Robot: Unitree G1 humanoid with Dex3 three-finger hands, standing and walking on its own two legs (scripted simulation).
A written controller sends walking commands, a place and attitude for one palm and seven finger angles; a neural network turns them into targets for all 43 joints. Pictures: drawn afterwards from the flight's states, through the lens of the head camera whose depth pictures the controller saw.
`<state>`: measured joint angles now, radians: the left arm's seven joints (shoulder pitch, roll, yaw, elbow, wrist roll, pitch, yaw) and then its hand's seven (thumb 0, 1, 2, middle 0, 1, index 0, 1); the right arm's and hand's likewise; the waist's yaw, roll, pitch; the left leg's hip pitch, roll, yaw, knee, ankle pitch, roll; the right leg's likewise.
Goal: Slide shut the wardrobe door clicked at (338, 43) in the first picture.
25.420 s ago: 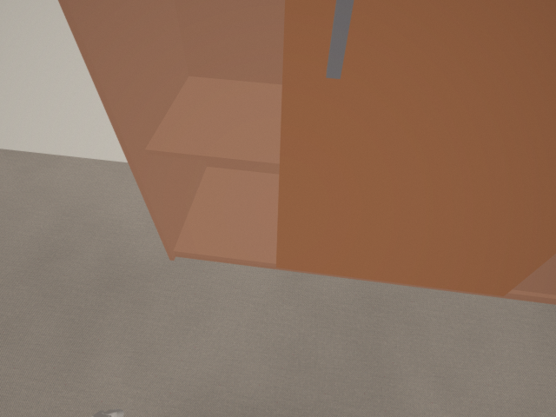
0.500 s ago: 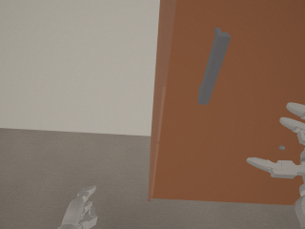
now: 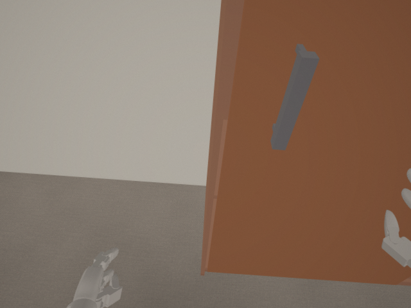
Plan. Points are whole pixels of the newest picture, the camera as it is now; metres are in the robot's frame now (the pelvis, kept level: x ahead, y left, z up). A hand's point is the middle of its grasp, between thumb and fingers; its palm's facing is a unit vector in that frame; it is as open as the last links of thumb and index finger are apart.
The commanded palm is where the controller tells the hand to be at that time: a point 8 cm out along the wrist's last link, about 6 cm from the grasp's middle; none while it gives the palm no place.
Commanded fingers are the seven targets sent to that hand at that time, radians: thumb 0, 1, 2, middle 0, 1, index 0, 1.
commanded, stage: draw the hand back to the body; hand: right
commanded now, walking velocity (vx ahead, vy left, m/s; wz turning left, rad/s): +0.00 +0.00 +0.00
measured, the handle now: (288, 99) +0.43 -0.16 +0.23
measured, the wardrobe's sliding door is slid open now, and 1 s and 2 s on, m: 0.01 0.01 0.01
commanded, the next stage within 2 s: step back with the hand held close in 0.32 s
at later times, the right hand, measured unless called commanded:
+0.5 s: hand (394, 236) +0.18 -0.26 +0.16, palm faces +0.46 +0.81 -0.38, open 7.4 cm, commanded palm +0.13 -0.30 +0.17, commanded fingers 0.00 -0.90 -0.90 0.20 0.30 0.20 0.30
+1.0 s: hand out of the picture +0.14 -0.30 +0.16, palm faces +0.45 +0.75 -0.49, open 7.4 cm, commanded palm +0.07 -0.33 +0.17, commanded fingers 0.00 -0.90 -0.90 0.20 0.30 0.20 0.30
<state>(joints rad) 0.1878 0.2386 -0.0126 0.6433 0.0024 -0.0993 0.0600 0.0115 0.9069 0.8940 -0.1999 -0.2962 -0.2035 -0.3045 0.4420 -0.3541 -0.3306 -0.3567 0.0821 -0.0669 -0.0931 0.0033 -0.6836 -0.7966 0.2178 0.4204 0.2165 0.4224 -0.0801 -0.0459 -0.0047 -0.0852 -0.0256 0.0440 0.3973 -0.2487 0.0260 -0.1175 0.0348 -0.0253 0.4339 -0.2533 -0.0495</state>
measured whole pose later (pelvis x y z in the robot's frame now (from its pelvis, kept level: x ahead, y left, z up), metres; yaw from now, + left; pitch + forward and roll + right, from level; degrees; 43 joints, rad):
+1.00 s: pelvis -0.07 -0.03 -0.01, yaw +0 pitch +0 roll +1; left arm 0.21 0.23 0.00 0.54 0.00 -0.03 0.09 0.01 0.91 0.89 -0.20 -0.30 -0.20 -0.30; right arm 0.49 -0.42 -0.43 -0.43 0.01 -0.21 -0.13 0.01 -0.89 -0.90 0.21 0.30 0.21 0.30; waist -0.03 -0.01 0.00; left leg -0.33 0.00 0.02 0.52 -0.20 -0.02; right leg -0.36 0.06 -0.05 0.54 -0.20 -0.10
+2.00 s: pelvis -0.25 -0.02 -0.01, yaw -2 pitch +3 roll -1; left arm 0.18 0.19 0.02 0.60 0.01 -0.09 0.09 0.01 0.91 0.89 -0.20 -0.30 -0.20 -0.30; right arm 0.48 -0.44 -0.40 -0.53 0.03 -0.17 -0.15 0.01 -0.89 -0.90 0.21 0.30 0.21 0.30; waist -0.01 0.11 0.05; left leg -0.43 0.00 -0.04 0.66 -0.30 -0.02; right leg -0.32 0.02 -0.04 0.53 -0.26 -0.02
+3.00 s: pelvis -0.33 -0.04 -0.02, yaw -5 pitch -1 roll -1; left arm 0.20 0.24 -0.02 0.79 0.04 -0.01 -0.01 0.01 0.91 0.89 -0.20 -0.30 -0.21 -0.30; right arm 0.28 -0.26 -0.01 0.62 -0.03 0.06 0.01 0.01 -0.90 -0.90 0.20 0.30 0.20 0.30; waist 0.03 0.05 0.01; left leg -0.34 0.03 -0.05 0.65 -0.33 -0.02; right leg -0.40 0.02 -0.06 0.64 -0.23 -0.03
